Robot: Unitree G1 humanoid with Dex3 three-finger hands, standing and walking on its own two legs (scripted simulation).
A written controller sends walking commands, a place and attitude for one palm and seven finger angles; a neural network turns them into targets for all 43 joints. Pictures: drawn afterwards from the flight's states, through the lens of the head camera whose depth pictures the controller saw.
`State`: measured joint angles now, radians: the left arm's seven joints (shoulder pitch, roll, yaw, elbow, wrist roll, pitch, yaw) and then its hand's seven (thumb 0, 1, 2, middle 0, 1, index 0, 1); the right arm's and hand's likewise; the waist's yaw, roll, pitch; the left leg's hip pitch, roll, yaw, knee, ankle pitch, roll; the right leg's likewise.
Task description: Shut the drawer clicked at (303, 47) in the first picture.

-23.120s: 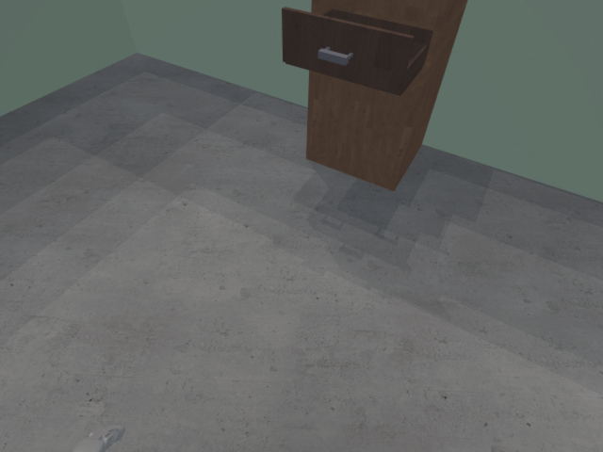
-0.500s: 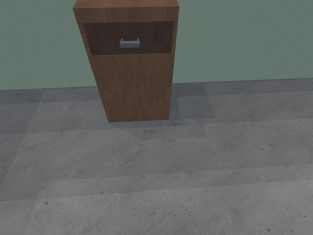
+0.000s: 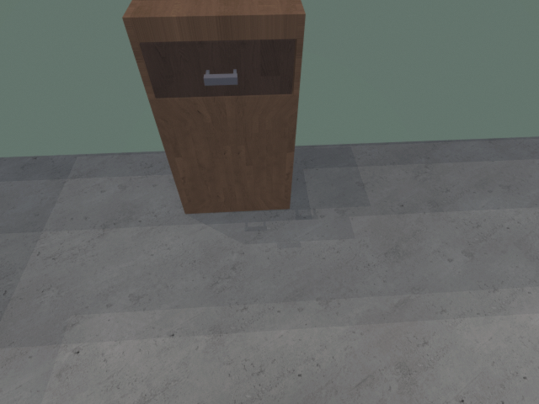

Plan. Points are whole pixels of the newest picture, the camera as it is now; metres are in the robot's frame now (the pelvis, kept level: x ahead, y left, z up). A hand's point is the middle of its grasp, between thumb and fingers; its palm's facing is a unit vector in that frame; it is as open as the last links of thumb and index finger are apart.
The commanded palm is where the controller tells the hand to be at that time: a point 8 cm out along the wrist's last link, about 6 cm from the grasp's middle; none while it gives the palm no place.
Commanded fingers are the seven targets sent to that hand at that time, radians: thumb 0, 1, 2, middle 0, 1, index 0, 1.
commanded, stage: look to check the result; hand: left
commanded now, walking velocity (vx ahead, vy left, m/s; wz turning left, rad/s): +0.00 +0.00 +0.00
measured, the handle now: (221, 75) +1.01 +0.20 -0.05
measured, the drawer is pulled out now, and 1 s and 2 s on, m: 0.00 0.00 0.00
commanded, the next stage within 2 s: stand and wait in 1.10 s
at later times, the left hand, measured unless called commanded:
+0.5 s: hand out of the picture +0.01 +0.16 -0.17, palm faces +0.03 -0.98 -0.20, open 7.4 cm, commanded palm none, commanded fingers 0.00 0.90 0.90 -0.20 -0.30 -0.20 -0.30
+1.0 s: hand out of the picture +0.03 +0.17 -0.17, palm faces +0.02 -0.97 -0.22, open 7.4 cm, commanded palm none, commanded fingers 0.00 0.90 0.90 -0.20 -0.30 -0.20 -0.30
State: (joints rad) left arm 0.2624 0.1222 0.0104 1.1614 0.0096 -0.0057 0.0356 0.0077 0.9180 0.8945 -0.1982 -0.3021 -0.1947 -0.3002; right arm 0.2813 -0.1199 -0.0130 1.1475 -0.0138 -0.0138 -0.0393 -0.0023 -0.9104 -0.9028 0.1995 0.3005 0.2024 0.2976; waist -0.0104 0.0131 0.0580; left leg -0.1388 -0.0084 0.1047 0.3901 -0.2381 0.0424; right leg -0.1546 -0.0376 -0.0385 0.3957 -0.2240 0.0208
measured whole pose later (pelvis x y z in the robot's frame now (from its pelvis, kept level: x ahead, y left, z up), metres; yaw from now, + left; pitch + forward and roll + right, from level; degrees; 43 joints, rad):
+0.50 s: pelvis +0.00 -0.01 +0.00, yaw +0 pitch -1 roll +0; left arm 0.23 0.15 0.01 1.16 0.01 -0.01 0.03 0.01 0.92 0.89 -0.20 -0.30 -0.19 -0.30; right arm 0.26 -0.15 -0.01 1.16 -0.01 -0.01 -0.04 0.00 -0.91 -0.90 0.20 0.30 0.20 0.30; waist -0.01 0.01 0.06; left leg -0.13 0.00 0.09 0.37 -0.23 0.03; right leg -0.14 -0.03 -0.05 0.38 -0.22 0.01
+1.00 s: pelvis +0.00 -0.02 +0.00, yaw +0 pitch -1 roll +0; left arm 0.20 0.18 0.02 1.15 0.01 -0.02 0.02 0.00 0.91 0.89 -0.20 -0.30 -0.20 -0.30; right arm 0.23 -0.19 -0.02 1.15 -0.02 -0.01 -0.03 0.00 -0.91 -0.90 0.20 0.30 0.20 0.30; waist -0.01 0.02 0.05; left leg -0.11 0.01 0.09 0.35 -0.21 0.02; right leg -0.12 -0.02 -0.05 0.35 -0.21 0.00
